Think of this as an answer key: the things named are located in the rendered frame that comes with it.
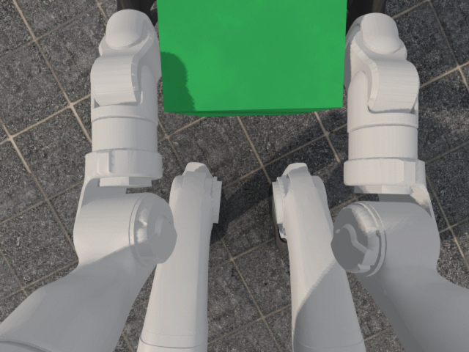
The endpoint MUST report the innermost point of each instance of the right robot thigh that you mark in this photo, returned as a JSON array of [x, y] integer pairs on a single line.
[[323, 312]]

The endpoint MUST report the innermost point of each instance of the robot right hand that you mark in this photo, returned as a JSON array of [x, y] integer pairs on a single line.
[[357, 8]]

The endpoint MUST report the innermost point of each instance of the robot left hand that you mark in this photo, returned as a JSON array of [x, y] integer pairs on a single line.
[[140, 5]]

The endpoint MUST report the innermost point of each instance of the robot right foot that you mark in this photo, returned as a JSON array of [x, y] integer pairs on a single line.
[[280, 242]]

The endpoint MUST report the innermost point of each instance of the robot left upper arm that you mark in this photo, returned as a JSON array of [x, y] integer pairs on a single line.
[[119, 239]]

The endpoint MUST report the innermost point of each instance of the right robot forearm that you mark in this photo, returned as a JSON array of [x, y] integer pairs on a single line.
[[382, 114]]

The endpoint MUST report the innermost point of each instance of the carton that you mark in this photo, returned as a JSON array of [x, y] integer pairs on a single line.
[[222, 58]]

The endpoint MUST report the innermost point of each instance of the robot right upper arm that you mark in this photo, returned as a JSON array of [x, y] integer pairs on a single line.
[[393, 248]]

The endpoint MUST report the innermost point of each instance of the left robot forearm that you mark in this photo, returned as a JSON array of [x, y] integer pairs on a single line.
[[124, 109]]

